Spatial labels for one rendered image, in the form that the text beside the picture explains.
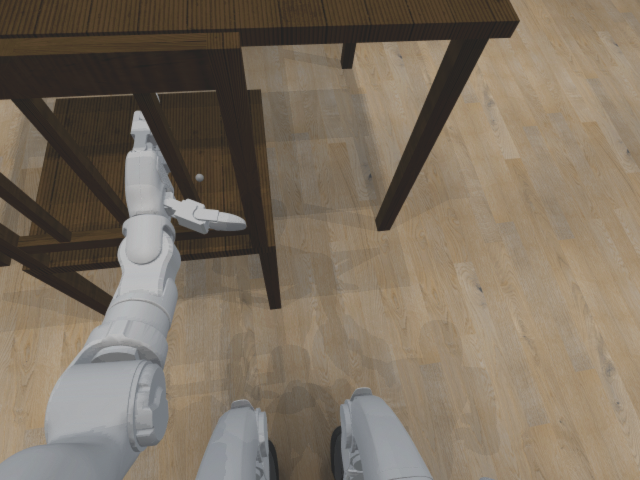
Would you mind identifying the robot left upper arm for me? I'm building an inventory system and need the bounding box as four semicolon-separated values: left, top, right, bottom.
0;359;169;480

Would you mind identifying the table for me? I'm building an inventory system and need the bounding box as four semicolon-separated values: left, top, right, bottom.
0;0;520;267

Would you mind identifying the chair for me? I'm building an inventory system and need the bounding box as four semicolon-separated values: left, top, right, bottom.
0;32;281;316

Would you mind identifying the left robot hand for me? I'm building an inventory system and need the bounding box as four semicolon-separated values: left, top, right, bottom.
125;93;246;234

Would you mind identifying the robot left forearm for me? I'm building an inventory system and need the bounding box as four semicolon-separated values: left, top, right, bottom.
44;214;181;443

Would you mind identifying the right robot shin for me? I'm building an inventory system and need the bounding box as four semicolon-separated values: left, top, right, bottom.
341;387;386;480

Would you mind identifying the robot left thigh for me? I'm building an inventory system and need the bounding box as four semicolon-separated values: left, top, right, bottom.
195;407;269;480

